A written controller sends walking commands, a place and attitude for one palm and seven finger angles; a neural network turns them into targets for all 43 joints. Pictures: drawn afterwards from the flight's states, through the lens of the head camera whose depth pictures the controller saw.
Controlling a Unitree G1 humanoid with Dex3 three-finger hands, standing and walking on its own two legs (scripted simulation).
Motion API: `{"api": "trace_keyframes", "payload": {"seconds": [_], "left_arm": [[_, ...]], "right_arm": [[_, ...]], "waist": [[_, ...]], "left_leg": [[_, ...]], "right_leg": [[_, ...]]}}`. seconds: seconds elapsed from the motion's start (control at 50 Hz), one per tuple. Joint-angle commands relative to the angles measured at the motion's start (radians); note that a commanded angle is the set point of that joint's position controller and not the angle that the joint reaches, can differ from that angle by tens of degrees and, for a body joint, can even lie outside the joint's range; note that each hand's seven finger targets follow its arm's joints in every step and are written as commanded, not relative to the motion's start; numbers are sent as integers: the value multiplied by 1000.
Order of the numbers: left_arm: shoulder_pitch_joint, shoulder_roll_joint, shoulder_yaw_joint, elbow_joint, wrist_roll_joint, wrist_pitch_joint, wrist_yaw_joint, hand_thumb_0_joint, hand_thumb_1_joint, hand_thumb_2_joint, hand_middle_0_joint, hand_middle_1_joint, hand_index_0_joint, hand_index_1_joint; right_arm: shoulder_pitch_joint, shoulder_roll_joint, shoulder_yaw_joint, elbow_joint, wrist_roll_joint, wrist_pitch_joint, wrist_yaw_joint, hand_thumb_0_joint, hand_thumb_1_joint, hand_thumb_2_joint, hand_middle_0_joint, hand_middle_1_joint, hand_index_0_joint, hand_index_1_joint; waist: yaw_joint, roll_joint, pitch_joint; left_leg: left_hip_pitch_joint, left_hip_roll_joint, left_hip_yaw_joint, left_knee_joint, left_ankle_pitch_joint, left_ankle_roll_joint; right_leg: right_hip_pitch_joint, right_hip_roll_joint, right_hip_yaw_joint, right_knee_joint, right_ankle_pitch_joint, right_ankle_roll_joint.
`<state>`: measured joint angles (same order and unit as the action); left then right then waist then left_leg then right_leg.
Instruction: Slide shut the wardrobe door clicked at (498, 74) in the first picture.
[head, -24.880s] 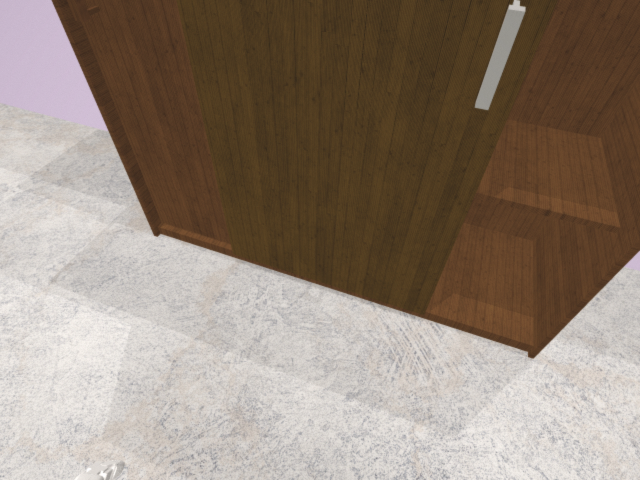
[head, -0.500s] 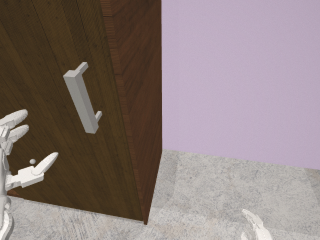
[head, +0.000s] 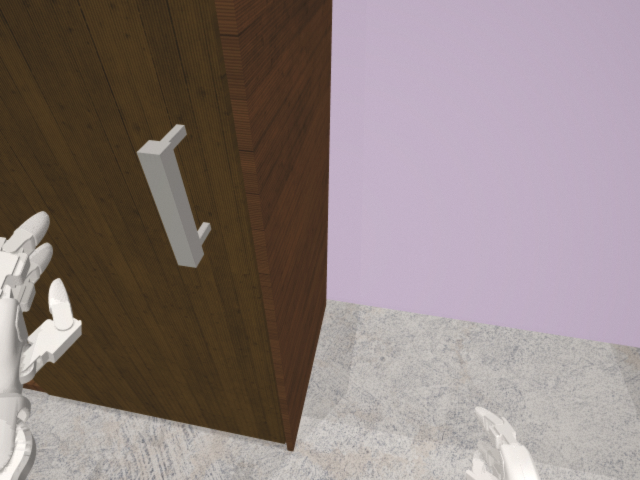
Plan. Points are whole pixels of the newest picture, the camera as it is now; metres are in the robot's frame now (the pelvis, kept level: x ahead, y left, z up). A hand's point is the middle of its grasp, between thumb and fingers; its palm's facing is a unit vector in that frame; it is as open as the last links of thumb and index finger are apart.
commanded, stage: draw the hand back to the body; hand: left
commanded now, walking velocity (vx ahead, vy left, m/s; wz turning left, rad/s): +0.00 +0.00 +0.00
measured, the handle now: (184, 198) +0.37 +0.23 +0.19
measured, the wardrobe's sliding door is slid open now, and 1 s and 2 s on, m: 0.00 0.00 0.00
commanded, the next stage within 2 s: step back with the hand held close in 0.06 s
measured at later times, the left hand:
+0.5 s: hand (83, 327) +0.19 +0.27 +0.16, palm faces +0.37 -0.79 -0.49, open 7.4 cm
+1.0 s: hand (17, 399) +0.11 +0.27 +0.17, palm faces +0.50 -0.72 -0.48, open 7.4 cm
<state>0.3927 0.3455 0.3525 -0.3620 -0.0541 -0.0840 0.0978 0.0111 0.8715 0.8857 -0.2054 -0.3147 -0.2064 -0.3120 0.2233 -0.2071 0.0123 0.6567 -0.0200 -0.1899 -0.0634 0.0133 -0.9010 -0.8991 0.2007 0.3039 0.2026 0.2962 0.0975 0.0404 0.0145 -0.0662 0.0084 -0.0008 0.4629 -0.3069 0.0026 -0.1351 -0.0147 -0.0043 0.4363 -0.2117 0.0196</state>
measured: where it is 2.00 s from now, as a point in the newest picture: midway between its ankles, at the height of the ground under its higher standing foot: outside the picture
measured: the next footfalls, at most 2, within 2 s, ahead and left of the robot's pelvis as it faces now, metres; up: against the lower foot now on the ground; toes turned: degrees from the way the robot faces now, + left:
right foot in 1.38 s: -0.14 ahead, -0.11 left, +0.00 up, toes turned +3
left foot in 1.60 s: -0.14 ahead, +0.11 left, +0.00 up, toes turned +1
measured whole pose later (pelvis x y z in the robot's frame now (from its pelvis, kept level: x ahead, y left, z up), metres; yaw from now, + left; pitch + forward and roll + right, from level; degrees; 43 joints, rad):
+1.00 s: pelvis -0.10 +0.01 -0.03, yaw +0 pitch -1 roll +1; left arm 0.43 0.39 0.47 -0.43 0.04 -0.31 0.16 0.01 0.88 0.89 -0.21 -0.31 -0.21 -0.30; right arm 0.27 -0.22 -0.02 0.57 0.00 -0.15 -0.08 0.01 -0.90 -0.90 0.20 0.30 0.20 0.30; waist 0.00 -0.01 0.03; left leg -0.42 -0.02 0.04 0.70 -0.29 0.04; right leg -0.47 -0.03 0.06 0.64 -0.15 0.04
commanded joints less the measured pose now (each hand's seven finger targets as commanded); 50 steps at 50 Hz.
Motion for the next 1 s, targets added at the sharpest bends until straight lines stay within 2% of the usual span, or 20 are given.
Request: {"api": "trace_keyframes", "payload": {"seconds": [0.0,0.04,0.16,0.18,0.2,0.22,0.26,0.3,0.34,0.4,0.5,0.62,0.66,0.7,0.74,0.78,0.84,0.9,0.94,0.98], "left_arm": [[-115,203,109,-229,4,-70,15,0,900,900,-200,-300,-200,-300],[-106,192,104,-213,1,-69,14,0,900,900,-200,-300,-200,-300],[-150,204,109,-229,4,-79,18,0,900,900,-200,-300,-200,-300],[-266,298,209,-274,8,-133,29,0,900,900,-200,-300,-200,-300],[-262,290,206,-234,13,-157,28,0,900,900,-200,-300,-200,-300],[-136,210,150,-155,17,-159,22,0,900,900,-200,-300,-200,-300],[-64,178,118,-176,26,-169,18,0,900,900,-200,-300,-200,-300],[-32,204,144,-217,30,-183,27,0,900,900,-200,-300,-200,-300],[33,215,171,-222,29,-187,35,0,900,900,-200,-300,-200,-300],[69,254,219,-260,33,-193,43,0,900,900,-200,-300,-200,-300],[92,247,229,-254,36,-201,50,0,900,900,-200,-300,-200,-300],[25,213,199,-247,58,-224,59,0,900,900,-200,-300,-200,-300],[18,213,202,-256,67,-236,63,0,900,900,-200,-300,-200,-300],[4,238,223,-271,71,-245,67,0,900,900,-200,-300,-200,-300],[-3,225,214,-259,70,-249,68,0,900,900,-200,-300,-200,-300],[-22,231,216,-278,72,-258,72,0,900,900,-200,-300,-200,-300],[-22,232,222,-289,70,-270,78,0,900,900,-200,-300,-200,-300],[-4,241,249,-269,80,-280,82,0,900,900,-200,-300,-200,-300],[-3,218,238,-235,89,-281,80,0,900,900,-200,-300,-200,-300],[-16,235,249,-235,89,-286,76,0,900,900,-200,-300,-200,-300]], "right_arm": [[-123,-122,-43,-158,0,-64,-13,0,-900,-900,200,300,200,300],[-122,-122,-43,-157,2,-60,-12,0,-900,-900,200,300,200,300],[-128,-124,-44,-153,2,-63,-12,0,-900,-900,200,300,200,300],[-140,-138,-28,-202,15,-39,-10,0,-900,-900,200,300,200,300],[-135,-123,-23,-186,12,-21,-15,0,-900,-900,200,300,200,300],[-131,-127,-30,-176,7,-9,-16,0,-900,-900,200,300,200,300],[-125,-139,-46,-198,5,11,-13,0,-900,-900,200,300,200,300],[-129,-143,-54,-213,3,23,-17,0,-900,-900,200,300,200,300],[-122,-136,-62,-232,4,39,-19,0,-900,-900,200,300,200,300],[-125,-138,-72,-254,5,58,-20,0,-900,-900,200,300,200,300],[-114,-142,-78,-267,10,67,-26,0,-900,-900,200,300,200,300],[-91,-152,-79,-268,19,41,-33,0,-900,-900,200,300,200,300],[-77,-156,-82,-264,18,29,-32,0,-900,-900,200,300,200,300],[-75,-154,-83,-261,18,19,-34,0,-900,-900,200,300,200,300],[-63,-150,-82,-255,16,11,-32,0,-900,-900,200,300,200,300],[-56,-150,-81,-247,15,2,-29,0,-900,-900,200,300,200,300],[-51,-150,-78,-239,12,-8,-30,0,-900,-900,200,300,200,300],[-57,-157,-81,-244,14,-19,-32,0,-900,-900,200,300,200,300],[-48,-159,-85,-247,17,-22,-29,0,-900,-900,200,300,200,300],[-45,-157,-89,-247,16,-26,-24,0,-900,-900,200,300,200,300]], "waist": [[-5,45,-69],[-6,15,-51],[-8,31,-58],[-64,15,38],[-64,-5,52],[-71,-49,31],[-70,-21,-63],[-63,32,-136],[-60,24,-200],[-59,26,-222],[-65,32,-155],[-78,25,-85],[-78,28,-91],[-78,-13,-96],[-86,-52,-81],[-90,-49,-75],[-92,-2,-81],[-82,64,-92],[-85,41,-70],[-89,-26,-38]], "left_leg": [[-87,15,21,-87,279,-1],[-100,18,16,-95,259,-1],[-92,16,17,-100,252,-3],[-153,18,31,-78,119,22],[-167,2,12,-70,70,26],[-148,8,9,-61,80,28],[-114,22,13,-62,152,29],[-110,35,11,-80,250,26],[-115,54,2,-73,351,24],[-171,59,-4,-62,384,18],[-315,72,-29,-85,232,31],[-524,85,-62,-128,-189,76],[-562,88,-76,-126,-255,87],[-565,75,-72,-97,-270,87],[-550,55,-60,-45,-300,82],[-525,44,-59,-16,-314,77],[-522,55,-83,-45,-312,75],[-663,109,-129,-129,-400,103],[-746,115,-124,-114,-462,112],[-728,68,-85,-20,-438,100]], "right_leg": [[82,0,-19,-50,157,-39],[78,1,-22,-51,138,-38],[76,1,-20,-55,130,-39],[-67,-35,110,-133,143,-40],[-89,-54,115,-162,89,-42],[-117,-64,125,-166,85,-45],[-96,-70,112,-125,157,-39],[-49,-58,78,-57,254,-29],[-10,-49,57,6,339,-20],[15,-44,56,55,404,-15],[12,-35,74,98,345,-11],[30,-29,95,144,155,-6],[40,-25,97,159,123,-7],[24,-36,115,144,102,-13],[-36,-61,154,95,15,-25],[-94,-71,171,63,-74,-34],[-110,-56,146,93,-96,-31],[24,-9,95,219,-27,-6],[65,-3,112,242,-33,-7],[-9,-34,184,167,-39,-29]]}}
